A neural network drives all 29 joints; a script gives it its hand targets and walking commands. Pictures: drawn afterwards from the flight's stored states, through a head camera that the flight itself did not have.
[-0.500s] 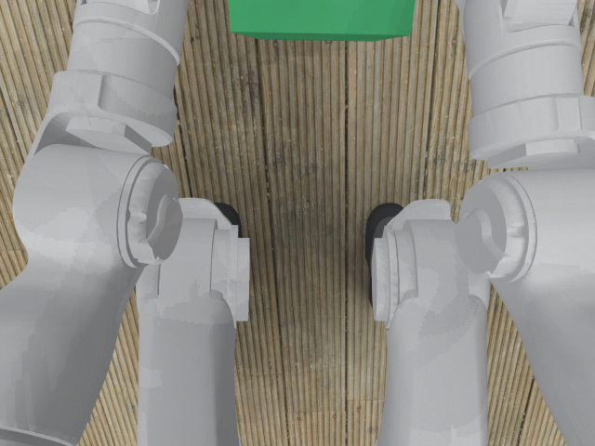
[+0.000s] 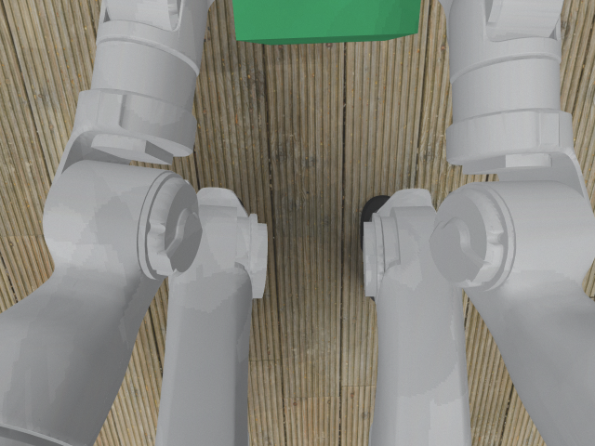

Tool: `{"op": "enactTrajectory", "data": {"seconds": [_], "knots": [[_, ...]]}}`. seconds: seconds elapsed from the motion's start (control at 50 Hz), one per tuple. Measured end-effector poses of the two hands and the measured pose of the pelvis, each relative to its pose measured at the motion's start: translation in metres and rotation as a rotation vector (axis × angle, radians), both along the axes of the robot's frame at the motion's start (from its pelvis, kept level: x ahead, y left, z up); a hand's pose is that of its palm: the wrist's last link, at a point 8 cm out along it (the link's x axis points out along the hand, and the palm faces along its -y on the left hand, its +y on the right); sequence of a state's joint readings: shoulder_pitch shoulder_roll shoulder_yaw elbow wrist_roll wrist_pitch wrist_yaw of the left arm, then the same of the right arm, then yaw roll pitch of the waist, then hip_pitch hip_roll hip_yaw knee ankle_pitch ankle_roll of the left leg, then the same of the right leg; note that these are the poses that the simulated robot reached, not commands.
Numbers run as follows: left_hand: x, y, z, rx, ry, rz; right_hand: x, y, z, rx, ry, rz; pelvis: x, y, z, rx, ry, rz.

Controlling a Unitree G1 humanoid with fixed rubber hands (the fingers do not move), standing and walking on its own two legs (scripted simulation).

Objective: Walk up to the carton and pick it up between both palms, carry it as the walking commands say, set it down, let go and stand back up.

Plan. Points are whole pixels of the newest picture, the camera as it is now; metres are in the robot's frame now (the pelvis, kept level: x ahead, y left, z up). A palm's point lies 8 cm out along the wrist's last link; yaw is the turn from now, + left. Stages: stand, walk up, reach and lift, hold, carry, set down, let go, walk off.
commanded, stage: reach and lift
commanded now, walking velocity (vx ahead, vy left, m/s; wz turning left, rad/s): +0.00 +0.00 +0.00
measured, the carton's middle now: out of the picture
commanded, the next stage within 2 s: none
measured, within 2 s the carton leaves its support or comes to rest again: neither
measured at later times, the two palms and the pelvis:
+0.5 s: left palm out of the picture +0.55 +0.11 -0.08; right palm out of the picture +0.55 -0.12 -0.07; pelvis -0.02 +0.00 +0.04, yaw +0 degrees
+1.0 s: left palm out of the picture +0.52 +0.12 -0.01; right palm out of the picture +0.52 -0.11 +0.00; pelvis -0.04 +0.00 +0.08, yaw +0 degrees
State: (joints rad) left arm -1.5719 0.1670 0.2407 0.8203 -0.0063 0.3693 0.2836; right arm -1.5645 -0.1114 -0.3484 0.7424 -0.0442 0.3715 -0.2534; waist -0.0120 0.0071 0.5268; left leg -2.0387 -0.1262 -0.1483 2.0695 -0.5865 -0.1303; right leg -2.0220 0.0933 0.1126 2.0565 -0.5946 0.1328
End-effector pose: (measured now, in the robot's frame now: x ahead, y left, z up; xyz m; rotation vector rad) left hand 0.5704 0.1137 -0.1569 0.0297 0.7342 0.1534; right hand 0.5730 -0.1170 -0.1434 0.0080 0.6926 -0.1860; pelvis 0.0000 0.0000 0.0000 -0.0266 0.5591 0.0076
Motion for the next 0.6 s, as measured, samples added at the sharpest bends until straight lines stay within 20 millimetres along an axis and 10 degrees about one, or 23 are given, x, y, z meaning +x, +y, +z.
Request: {"op": "enactTrajectory", "data": {"seconds": [0.6], "knots": [[-0.026, -0.004, 0.085, -0.007, -0.026, -0.003, -0.032, -0.003, 0.082, 0.004, -0.034, -0.028, -0.024, -0.005, 0.047, 0.013, -0.077, -0.005]]}}
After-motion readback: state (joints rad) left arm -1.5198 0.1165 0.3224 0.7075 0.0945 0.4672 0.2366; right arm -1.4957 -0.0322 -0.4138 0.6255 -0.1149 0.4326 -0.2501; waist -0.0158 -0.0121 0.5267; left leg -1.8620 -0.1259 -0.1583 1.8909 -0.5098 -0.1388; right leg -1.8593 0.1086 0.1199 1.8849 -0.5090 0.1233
